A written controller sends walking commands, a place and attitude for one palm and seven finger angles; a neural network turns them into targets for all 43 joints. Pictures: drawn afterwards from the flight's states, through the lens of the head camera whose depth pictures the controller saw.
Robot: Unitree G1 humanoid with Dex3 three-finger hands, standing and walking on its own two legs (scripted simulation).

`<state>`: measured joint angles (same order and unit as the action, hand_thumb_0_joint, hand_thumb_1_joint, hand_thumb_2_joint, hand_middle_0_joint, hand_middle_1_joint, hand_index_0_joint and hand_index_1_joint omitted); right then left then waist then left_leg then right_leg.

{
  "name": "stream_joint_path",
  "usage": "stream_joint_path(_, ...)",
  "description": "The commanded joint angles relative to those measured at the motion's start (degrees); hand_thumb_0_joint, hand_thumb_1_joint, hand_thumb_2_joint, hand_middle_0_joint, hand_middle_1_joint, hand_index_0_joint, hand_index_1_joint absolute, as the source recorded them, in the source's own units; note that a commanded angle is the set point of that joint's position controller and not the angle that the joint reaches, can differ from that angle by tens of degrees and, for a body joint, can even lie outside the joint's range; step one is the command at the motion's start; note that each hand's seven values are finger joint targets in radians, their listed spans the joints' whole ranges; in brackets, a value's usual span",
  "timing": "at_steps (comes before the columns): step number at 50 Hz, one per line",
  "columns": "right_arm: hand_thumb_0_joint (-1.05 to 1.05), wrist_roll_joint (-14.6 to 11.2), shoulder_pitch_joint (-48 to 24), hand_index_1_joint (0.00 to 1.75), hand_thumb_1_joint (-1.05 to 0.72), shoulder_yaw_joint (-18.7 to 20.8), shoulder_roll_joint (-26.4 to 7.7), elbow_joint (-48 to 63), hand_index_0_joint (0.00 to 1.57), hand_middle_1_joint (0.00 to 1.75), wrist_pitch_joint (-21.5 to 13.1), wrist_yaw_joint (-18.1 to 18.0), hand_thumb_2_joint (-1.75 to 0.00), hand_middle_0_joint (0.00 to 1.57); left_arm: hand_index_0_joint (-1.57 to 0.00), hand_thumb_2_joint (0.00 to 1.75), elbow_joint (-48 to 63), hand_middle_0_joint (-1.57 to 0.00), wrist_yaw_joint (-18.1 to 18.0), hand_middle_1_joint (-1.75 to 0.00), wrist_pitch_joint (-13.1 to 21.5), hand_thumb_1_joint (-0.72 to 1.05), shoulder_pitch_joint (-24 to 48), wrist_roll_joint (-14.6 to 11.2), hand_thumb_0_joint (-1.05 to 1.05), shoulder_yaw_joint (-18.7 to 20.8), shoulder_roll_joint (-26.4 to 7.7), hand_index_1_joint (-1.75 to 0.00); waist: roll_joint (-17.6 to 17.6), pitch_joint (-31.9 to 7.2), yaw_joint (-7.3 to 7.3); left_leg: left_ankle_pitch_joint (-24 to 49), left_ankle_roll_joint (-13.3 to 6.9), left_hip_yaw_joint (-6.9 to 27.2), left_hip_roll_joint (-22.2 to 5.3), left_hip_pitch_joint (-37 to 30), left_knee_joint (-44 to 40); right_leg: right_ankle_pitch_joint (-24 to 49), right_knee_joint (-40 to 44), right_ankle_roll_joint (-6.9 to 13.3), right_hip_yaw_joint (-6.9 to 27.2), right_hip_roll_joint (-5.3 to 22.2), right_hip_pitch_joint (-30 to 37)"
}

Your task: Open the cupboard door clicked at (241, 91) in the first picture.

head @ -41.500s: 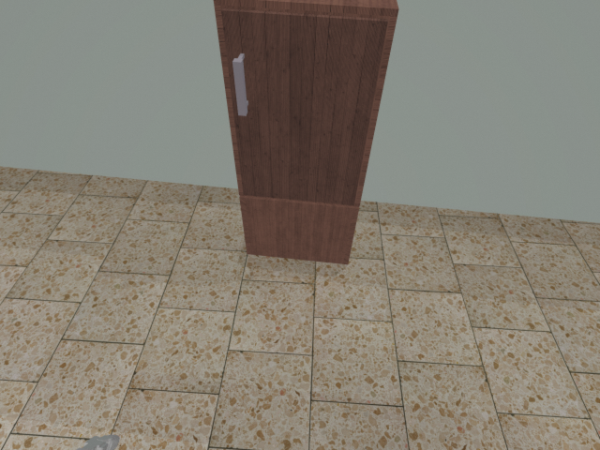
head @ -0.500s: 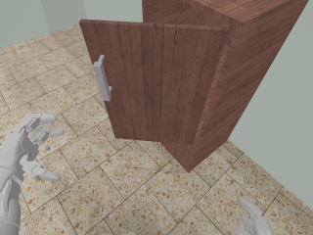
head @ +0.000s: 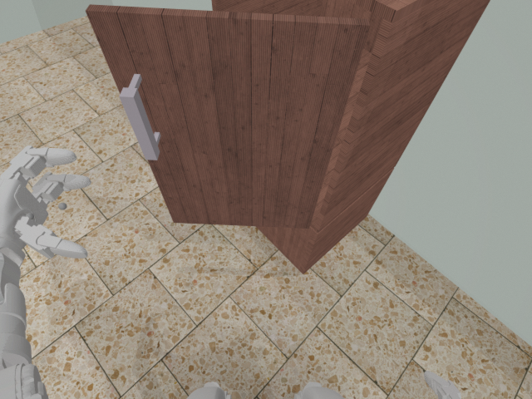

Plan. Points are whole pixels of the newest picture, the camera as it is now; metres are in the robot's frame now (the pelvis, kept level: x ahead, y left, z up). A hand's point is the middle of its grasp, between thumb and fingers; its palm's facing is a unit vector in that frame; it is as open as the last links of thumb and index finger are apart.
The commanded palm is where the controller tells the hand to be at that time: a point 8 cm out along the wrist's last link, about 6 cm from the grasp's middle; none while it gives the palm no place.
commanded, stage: move the hooked fingers beside the handle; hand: left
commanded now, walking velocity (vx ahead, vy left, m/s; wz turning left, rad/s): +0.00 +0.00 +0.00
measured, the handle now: (144, 119) +0.56 +0.22 +0.06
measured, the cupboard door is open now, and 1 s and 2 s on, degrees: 46 46 46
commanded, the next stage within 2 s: slide the fingers in behind the handle in 1.98 s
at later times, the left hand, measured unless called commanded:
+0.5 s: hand (77, 170) +0.43 +0.29 +0.08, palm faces -0.03 -1.00 -0.02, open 14.0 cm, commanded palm +0.41 +0.34 +0.07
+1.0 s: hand (100, 135) +0.51 +0.28 +0.07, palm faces -0.02 -1.00 -0.01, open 14.0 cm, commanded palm +0.49 +0.33 +0.07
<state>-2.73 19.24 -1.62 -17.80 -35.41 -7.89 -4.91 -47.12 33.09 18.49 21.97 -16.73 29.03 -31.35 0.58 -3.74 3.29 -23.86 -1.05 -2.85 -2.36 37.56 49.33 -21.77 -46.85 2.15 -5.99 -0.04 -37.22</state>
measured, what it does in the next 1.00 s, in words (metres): stands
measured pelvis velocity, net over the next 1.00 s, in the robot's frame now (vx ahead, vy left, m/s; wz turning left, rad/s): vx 0.00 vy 0.03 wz -0.03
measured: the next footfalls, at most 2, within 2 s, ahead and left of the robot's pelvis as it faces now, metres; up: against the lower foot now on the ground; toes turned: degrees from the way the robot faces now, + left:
none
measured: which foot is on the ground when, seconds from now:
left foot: down 0.00-1.00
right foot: down 0.00-1.00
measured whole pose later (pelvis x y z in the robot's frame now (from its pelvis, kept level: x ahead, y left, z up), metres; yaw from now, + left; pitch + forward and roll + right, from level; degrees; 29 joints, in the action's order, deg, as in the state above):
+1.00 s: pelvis +0.00 +0.03 -0.02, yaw -2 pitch +21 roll -4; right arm -0.4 24.0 -3.2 -16.9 -35.5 3.4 -2.7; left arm -70.2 27.3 19.6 51.5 -6.8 29.1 -41.5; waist 0.6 -4.5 10.2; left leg -26.4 -3.2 -3.4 -2.8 50.4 55.8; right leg -22.0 -50.2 0.2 -5.2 -0.3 -49.0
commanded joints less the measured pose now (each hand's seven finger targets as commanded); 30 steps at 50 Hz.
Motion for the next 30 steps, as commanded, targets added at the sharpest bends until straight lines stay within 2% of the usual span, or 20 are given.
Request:
stream_joint_path(1, 0.00, 0.1, 2.8, 0.30, -0.90, 3.6, -9.0, 5.8, 0.20, 0.30, -1.6, -0.7, -0.90, 0.20, -0.30, 0.30, 8.5, -0.30, 0.4, -1.20, 4.0, -0.50, 20.0, -1.2, 0.00, 4.2, -19.9, -1.20, 3.1, -19.5, 0.06, 16.9, -1.2, 3.0, 1.9, -7.1, -5.0, 17.3, 5.5, -1.2, 6.4, -0.2, 11.3)
stream_joint_path(2, 0.00, 0.1, 2.8, 0.30, -0.90, 3.6, -8.8, 5.9, 0.20, 0.30, -1.4, -0.6, -0.90, 0.20, -0.30, 0.30, 9.0, -0.30, 0.4, -1.20, 4.1, -0.50, 21.5, -0.9, 0.00, 3.0, -18.9, -1.20, 4.8, -19.7, 0.29, 17.4, -1.2, 3.2, 2.0, -7.9, -5.2, 17.4, 5.3, -1.1, 6.0, -0.2, 10.5)
stream_joint_path(3, 0.00, 0.2, 3.2, 0.30, -0.90, 3.8, -8.9, 6.0, 0.20, 0.30, -1.2, -0.5, -0.90, 0.20, -0.30, 0.30, 8.3, -0.30, 0.1, -1.20, 4.1, -0.50, 20.7, -0.6, 0.00, 3.9, -19.7, -1.20, 5.1, -20.4, -0.20, 17.8, -1.1, 3.2, 1.9, -8.3, -5.2, 17.2, 5.1, -1.0, 5.7, -0.3, 10.2)
stream_joint_path(4, 0.00, 0.2, 3.0, 0.30, -0.90, 3.6, -8.8, 6.0, 0.20, 0.30, -1.0, -0.4, -0.90, 0.20, -0.30, 0.30, 8.1, -0.30, -0.1, -1.20, 4.1, -0.50, 22.2, -0.2, 0.00, 2.7, -19.0, -1.20, 6.4, -19.5, 0.17, 17.4, -1.1, 3.4, 1.9, -8.4, -5.4, 16.5, 5.1, -0.9, 5.5, -0.3, 9.1)
stream_joint_path(5, 0.00, 0.4, 3.5, 0.30, -0.90, 3.7, -8.9, 6.0, 0.20, 0.30, -0.7, -0.4, -0.90, 0.20, -0.30, 0.30, 8.3, -0.30, -0.4, -1.20, 4.3, -0.50, 22.7, -0.2, 0.00, 3.9, -20.5, -1.20, 6.0, -20.4, -0.19, 18.9, -1.1, 3.6, 1.7, -8.9, -5.1, 17.2, 4.6, -0.6, 5.3, -0.6, 9.4)
stream_joint_path(6, 0.00, 0.4, 3.7, 0.30, -0.90, 3.6, -8.8, 6.1, 0.20, 0.30, -0.4, -0.3, -0.90, 0.20, -0.30, 0.30, 8.3, -0.30, -0.6, -1.20, 4.4, -0.50, 23.7, 0.1, 0.00, 3.3, -19.9, -1.20, 6.7, -21.3, 0.02, 19.7, -1.0, 3.7, 1.7, -9.7, -5.2, 17.7, 4.4, -0.8, 5.1, -0.7, 9.2)
stream_joint_path(7, 0.00, 0.5, 4.1, 0.30, -0.90, 3.8, -8.9, 6.1, 0.20, 0.30, 0.0, -0.2, -0.90, 0.20, -0.30, 0.30, 7.3, -0.30, -1.0, -1.20, 4.4, -0.50, 22.7, 0.2, 0.00, 4.2, -20.4, -1.20, 5.8, -21.9, -0.30, 20.7, -0.9, 3.9, 1.6, -10.1, -5.2, 18.2, 4.2, -0.7, 4.7, -0.7, 9.2)
stream_joint_path(10, 0.00, 0.5, 4.7, 0.30, -0.90, 3.6, -9.0, 5.8, 0.20, 0.30, 0.9, -0.1, -0.90, 0.20, -0.30, 0.30, 4.3, -0.30, -1.5, -1.20, 4.2, -0.50, 26.4, 0.7, 0.00, 2.6, -19.3, -1.20, 3.8, -19.1, 1.13, 19.5, -1.0, 4.0, 1.3, -8.5, -5.0, 16.8, 4.2, -0.8, 4.4, -1.0, 6.8)
stream_joint_path(11, 0.00, 0.5, 5.0, 0.30, -0.90, 3.6, -9.1, 5.7, 0.20, 0.30, 1.2, 0.0, -0.90, 0.20, -0.30, 0.30, 3.6, -0.30, -1.7, -1.20, 4.3, -0.50, 27.6, 0.8, 0.00, 2.8, -19.5, -1.20, 3.5, -20.0, 1.13, 18.7, -1.0, 4.0, 1.2, -8.7, -5.1, 16.2, 4.3, -1.0, 4.4, -1.0, 6.8)
stream_joint_path(12, 0.00, 0.6, 5.0, 0.30, -0.90, 3.7, -9.2, 5.7, 0.20, 0.30, 1.5, 0.1, -0.90, 0.20, -0.30, 0.30, 2.6, -0.30, -1.8, -1.20, 4.4, -0.50, 28.0, 1.2, 0.00, 3.3, -20.4, -1.20, 4.8, -19.7, 0.96, 18.2, -0.8, 4.1, 1.3, -8.5, -5.1, 15.5, 4.2, -0.9, 4.4, -0.9, 6.4)
stream_joint_path(16, 0.00, 0.9, 6.2, 0.30, -0.90, 3.6, -9.3, 5.8, 0.20, 0.30, 2.8, 0.4, -0.90, 0.20, -0.30, 0.30, 1.1, -0.30, -2.0, -1.20, 4.9, -0.50, 29.7, 2.4, 0.00, 3.1, -21.2, -1.20, 5.4, -22.0, 1.16, 21.4, -0.7, 4.5, 1.0, -10.2, -4.4, 16.4, 3.2, -0.8, 4.0, -1.3, 5.1)
stream_joint_path(18, 0.00, 1.0, 6.3, 0.30, -0.90, 3.7, -9.3, 5.6, 0.20, 0.30, 3.2, 0.5, -0.90, 0.20, -0.30, 0.30, 1.3, -0.30, -2.0, -1.20, 5.5, -0.50, 31.8, 2.7, 0.00, 2.3, -20.7, -1.20, 6.9, -21.8, 1.45, 21.9, -0.4, 5.1, 0.8, -11.3, -4.2, 15.6, 3.1, -0.7, 3.8, -1.2, 3.3)
stream_joint_path(19, 0.00, 1.0, 6.4, 0.30, -0.90, 3.7, -9.1, 5.6, 0.20, 0.30, 3.4, 0.7, -0.90, 0.20, -0.30, 0.30, 2.3, -0.30, -2.0, -1.20, 5.8, -0.50, 32.5, 2.9, 0.00, 0.9, -19.2, -1.20, 9.6, -22.6, 1.69, 23.7, -0.1, 5.4, 0.5, -13.4, -4.1, 15.3, 3.0, -0.6, 3.5, -1.2, 1.6)
stream_joint_path(21, 0.00, 1.2, 7.4, 0.30, -0.90, 3.9, -9.3, 5.2, 0.20, 0.30, 3.9, 0.8, -0.90, 0.20, -0.30, 0.30, 2.8, -0.30, -2.2, -1.20, 5.8, -0.50, 33.6, 2.9, 0.00, -0.2, -18.0, -1.20, 10.3, -24.2, 2.11, 28.1, 0.5, 6.6, -0.2, -17.4, -3.6, 14.6, 2.8, -0.6, 3.0, -1.6, -1.3)
stream_joint_path(22, 0.00, 1.2, 7.5, 0.30, -0.90, 3.8, -9.4, 4.8, 0.20, 0.30, 4.2, 0.8, -0.90, 0.20, -0.30, 0.30, 1.9, -0.30, -2.4, -1.20, 5.6, -0.50, 35.5, 2.8, 0.00, -1.0, -17.2, -1.20, 8.8, -23.0, 2.92, 26.6, 0.6, 6.9, -0.3, -16.5, -3.7, 13.8, 2.9, -0.7, 2.7, -1.6, -2.3)
stream_joint_path(24, 0.00, 1.2, 7.7, 0.30, -0.90, 3.8, -9.7, 4.1, 0.20, 0.30, 4.7, 0.6, -0.90, 0.20, -0.30, 0.30, -1.6, -0.30, -3.3, -1.20, 5.3, -0.50, 38.2, 3.0, 0.00, -0.3, -18.1, -1.20, 5.9, -20.4, 3.50, 21.6, 0.2, 7.1, -0.2, -13.3, -4.0, 11.8, 3.0, -0.8, 2.5, -1.5, -2.5)
stream_joint_path(25, 0.00, 1.2, 8.0, 0.30, -0.90, 3.7, -9.7, 4.2, 0.20, 0.30, 4.9, 0.5, -0.90, 0.20, -0.30, 0.30, -2.6, -0.30, -3.6, -1.20, 5.2, -0.50, 38.5, 2.9, 0.00, 0.2, -18.4, -1.20, 4.6, -20.0, 3.33, 22.4, 0.1, 7.2, 0.0, -12.4, -3.9, 12.3, 2.7, -0.5, 2.4, -1.6, -1.9)
stream_joint_path(26, 0.00, 1.2, 8.2, 0.30, -0.90, 3.5, -9.9, 4.1, 0.20, 0.30, 5.2, 0.6, -0.90, 0.20, -0.30, 0.30, -3.7, -0.30, -3.9, -1.20, 4.9, -0.50, 39.3, 3.6, 0.00, -0.1, -18.9, -1.20, 6.0, -20.8, 3.43, 21.5, 0.2, 7.0, 0.0, -12.6, -4.1, 11.5, 2.8, -0.7, 2.6, -1.5, -2.5)
stream_joint_path(27, 0.00, 1.3, 8.4, 0.30, -0.90, 3.5, -10.0, 3.8, 0.20, 0.30, 5.4, 0.6, -0.90, 0.20, -0.30, 0.30, -5.1, -0.30, -4.3, -1.20, 4.6, -0.50, 40.6, 4.0, 0.00, 0.1, -19.5, -1.20, 5.6, -20.0, 3.89, 19.9, 0.2, 7.1, 0.0, -11.8, -4.0, 10.7, 2.8, -0.8, 2.6, -1.4, -3.2)
stream_joint_path(30, 0.00, 1.7, 9.4, 0.30, -0.90, 3.5, -10.0, 3.7, 0.20, 0.30, 6.0, 0.6, -0.90, 0.20, -0.30, 0.30, -4.1, -0.30, -5.6, -1.20, 5.6, -0.50, 43.8, 5.8, 0.00, 0.2, -21.4, -1.20, 8.4, -22.4, 3.85, 23.1, 0.4, 7.5, -0.1, -13.1, -3.1, 11.5, 1.8, -0.5, 2.7, -1.4, -3.7)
